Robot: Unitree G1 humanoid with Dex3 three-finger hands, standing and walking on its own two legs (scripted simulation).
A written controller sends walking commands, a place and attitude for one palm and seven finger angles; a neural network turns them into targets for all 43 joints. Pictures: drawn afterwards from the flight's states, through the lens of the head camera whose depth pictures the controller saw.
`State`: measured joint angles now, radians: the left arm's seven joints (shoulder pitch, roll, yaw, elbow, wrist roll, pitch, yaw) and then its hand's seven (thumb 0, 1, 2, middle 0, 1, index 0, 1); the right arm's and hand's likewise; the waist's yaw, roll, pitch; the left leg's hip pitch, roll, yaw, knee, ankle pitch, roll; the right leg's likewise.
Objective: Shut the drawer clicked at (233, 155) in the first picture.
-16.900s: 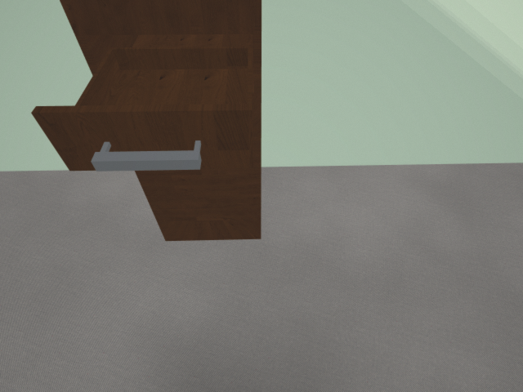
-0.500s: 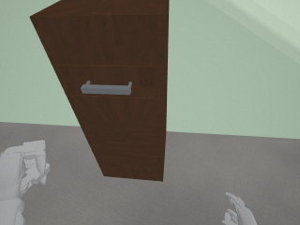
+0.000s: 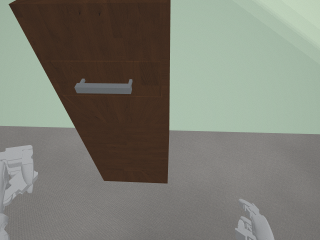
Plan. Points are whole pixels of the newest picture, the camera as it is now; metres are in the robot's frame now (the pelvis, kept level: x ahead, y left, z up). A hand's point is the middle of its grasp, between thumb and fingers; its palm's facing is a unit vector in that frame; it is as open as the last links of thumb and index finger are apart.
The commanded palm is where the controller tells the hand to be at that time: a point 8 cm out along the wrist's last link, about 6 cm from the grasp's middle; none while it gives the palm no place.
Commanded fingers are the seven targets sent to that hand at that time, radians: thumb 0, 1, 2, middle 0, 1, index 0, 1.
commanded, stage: step back with the hand held close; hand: left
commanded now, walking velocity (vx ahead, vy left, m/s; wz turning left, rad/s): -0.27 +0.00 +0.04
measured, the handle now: (105, 84) +0.58 +0.25 +0.07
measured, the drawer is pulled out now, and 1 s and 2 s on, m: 0.00 0.00 0.00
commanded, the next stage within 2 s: stop stepping back and stand still in 1.24 s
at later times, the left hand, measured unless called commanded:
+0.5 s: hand (1, 217) +0.12 +0.27 +0.15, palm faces +0.41 -0.78 -0.48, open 3.3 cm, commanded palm +0.06 +0.30 +0.17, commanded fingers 0.00 0.90 0.90 -1.40 -1.60 -1.40 -1.60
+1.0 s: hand out of the picture +0.07 +0.22 +0.15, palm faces +0.25 -0.84 -0.48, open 3.3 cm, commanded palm -0.01 +0.28 +0.17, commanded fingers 0.00 0.90 0.90 -1.40 -1.60 -1.40 -1.60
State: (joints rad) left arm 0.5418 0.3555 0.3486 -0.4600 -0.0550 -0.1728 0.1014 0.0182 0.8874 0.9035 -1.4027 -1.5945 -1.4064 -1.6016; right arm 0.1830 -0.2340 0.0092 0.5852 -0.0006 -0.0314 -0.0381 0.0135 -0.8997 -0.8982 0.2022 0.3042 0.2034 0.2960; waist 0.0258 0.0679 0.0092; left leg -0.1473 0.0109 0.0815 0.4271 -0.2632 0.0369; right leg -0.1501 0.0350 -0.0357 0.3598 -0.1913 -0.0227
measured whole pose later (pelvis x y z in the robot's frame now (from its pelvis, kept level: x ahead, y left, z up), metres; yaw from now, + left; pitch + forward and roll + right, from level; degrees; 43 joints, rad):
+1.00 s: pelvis -0.14 +0.00 -0.01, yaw +0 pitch +4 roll -2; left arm 0.56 0.40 0.36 -0.62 -0.03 -0.29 0.10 0.02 0.89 0.90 -1.40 -1.59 -1.41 -1.60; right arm 0.10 -0.19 0.00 0.59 -0.02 -0.11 -0.03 0.01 -0.90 -0.90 0.20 0.30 0.20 0.30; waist 0.01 0.01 0.09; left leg -0.49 0.04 0.07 0.46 -0.04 0.05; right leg -0.24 0.08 0.04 0.50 -0.32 -0.01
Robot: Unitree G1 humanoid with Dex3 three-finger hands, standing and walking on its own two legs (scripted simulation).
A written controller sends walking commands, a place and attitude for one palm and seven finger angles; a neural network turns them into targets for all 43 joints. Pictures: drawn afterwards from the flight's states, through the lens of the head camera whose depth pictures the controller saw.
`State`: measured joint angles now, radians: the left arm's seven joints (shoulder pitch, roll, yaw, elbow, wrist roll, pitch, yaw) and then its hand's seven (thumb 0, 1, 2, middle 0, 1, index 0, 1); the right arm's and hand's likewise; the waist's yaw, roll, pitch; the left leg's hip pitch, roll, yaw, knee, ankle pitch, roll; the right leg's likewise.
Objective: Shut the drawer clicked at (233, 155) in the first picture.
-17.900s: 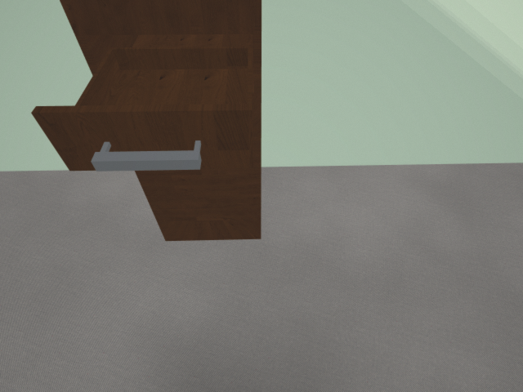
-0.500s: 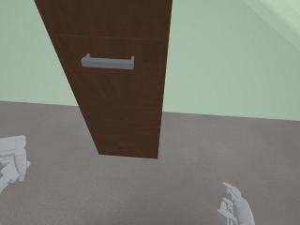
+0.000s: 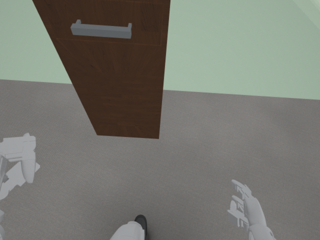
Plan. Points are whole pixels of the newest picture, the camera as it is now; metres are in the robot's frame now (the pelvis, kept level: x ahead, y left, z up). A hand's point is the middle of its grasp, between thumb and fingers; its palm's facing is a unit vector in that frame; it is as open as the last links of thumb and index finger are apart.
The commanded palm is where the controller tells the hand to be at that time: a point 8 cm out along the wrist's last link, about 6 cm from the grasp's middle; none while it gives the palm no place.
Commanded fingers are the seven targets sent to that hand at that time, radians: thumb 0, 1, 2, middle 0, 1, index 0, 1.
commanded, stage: step back with the hand held close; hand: left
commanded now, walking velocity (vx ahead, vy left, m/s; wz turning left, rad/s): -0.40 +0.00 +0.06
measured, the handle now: (103, 27) +0.72 +0.25 +0.08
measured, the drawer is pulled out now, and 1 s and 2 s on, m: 0.00 0.00 0.00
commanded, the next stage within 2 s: stop stepping back and stand still in 0.24 s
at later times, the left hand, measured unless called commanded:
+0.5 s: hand out of the picture +0.06 +0.22 +0.18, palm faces +0.27 -0.83 -0.49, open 3.3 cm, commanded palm +0.01 +0.27 +0.18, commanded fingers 0.00 0.90 0.90 -1.40 -1.60 -1.40 -1.60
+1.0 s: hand out of the picture -0.01 +0.23 +0.19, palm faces +0.41 -0.77 -0.49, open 3.3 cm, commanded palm -0.06 +0.27 +0.18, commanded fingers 0.00 0.90 0.90 -1.40 -1.60 -1.40 -1.60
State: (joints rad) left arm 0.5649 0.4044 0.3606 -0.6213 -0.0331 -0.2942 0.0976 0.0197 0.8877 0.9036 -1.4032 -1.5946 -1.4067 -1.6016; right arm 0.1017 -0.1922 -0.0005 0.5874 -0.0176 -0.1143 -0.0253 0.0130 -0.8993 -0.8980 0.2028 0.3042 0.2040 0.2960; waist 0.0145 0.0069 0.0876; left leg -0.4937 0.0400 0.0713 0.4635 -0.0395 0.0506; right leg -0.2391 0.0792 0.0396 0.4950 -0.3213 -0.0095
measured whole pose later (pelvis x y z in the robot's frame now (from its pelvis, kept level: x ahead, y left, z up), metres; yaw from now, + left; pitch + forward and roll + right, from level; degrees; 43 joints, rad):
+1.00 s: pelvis -0.18 -0.01 +0.00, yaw +1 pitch -3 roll +0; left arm 0.62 0.44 0.40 -0.58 -0.01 -0.22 0.16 0.02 0.89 0.90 -1.41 -1.59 -1.41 -1.60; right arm 0.29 -0.18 0.01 0.63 -0.01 -0.15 -0.06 0.01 -0.90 -0.90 0.20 0.30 0.20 0.30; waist -0.03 -0.01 -0.02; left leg -0.24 0.05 0.04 0.61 -0.33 -0.01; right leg -0.28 0.01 -0.09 0.59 -0.28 -0.03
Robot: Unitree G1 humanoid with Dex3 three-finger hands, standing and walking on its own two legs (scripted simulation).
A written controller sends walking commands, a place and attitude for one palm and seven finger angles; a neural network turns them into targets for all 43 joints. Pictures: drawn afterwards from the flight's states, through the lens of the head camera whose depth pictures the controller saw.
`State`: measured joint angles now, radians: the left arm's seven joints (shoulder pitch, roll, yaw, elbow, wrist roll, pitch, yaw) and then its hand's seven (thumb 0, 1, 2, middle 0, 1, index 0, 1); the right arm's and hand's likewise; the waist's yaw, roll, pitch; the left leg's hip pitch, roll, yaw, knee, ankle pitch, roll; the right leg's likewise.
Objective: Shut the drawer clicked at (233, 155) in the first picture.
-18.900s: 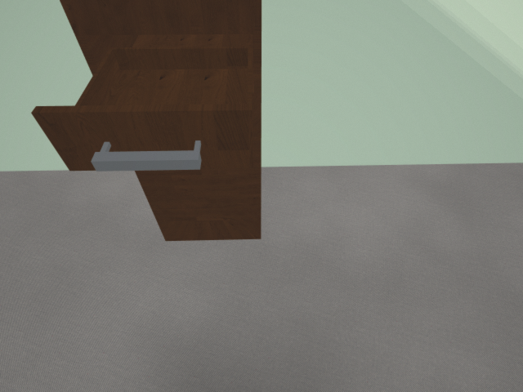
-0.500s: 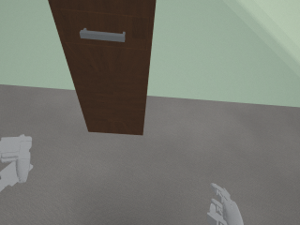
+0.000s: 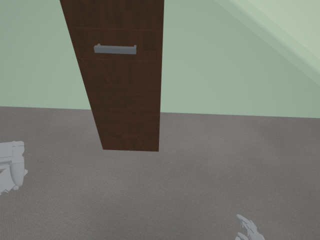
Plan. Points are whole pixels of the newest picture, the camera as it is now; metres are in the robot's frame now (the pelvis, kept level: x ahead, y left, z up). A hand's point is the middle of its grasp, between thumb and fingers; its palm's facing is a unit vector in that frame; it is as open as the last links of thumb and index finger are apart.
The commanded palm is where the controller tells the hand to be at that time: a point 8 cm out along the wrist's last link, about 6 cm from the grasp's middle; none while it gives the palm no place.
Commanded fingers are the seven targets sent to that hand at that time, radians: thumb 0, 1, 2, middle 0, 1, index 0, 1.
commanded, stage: stop stepping back and stand still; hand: left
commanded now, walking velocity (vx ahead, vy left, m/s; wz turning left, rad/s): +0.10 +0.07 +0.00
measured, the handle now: (116, 47) +0.91 +0.24 +0.08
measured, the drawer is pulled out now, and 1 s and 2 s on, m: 0.00 0.00 0.00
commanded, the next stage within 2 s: let the arm hang, fingers relaxed in 0.08 s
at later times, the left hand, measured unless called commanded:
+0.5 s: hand out of the picture +0.07 +0.21 -0.16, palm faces +0.09 -0.97 -0.23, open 3.2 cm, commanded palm none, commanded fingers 0.00 0.90 0.90 -0.72 -0.86 -0.72 -0.86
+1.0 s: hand out of the picture -0.01 +0.22 -0.16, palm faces +0.08 -0.98 -0.21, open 7.1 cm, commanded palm none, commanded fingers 0.00 0.90 0.90 -0.20 -0.30 -0.20 -0.30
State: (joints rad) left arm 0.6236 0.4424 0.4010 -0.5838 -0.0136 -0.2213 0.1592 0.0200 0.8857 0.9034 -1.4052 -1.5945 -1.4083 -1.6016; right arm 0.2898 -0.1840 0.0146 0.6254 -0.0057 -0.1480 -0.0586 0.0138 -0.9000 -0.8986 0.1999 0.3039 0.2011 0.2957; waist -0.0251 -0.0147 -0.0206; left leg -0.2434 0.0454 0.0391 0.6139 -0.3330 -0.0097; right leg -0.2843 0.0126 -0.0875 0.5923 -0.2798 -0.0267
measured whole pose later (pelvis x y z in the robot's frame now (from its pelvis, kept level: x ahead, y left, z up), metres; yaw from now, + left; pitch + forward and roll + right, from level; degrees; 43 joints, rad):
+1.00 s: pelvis +0.00 +0.04 +0.02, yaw +3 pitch -2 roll +0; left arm 0.28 0.15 0.01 1.13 0.02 0.01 0.03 0.01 0.90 0.90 -0.24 -0.35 -0.25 -0.36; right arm 0.29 -0.14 0.00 1.10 -0.02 0.01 -0.02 0.01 -0.91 -0.90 0.20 0.30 0.20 0.30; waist 0.00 0.02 0.04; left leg -0.19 -0.02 0.01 0.42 -0.20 0.02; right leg -0.21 -0.01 -0.01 0.42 -0.18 0.00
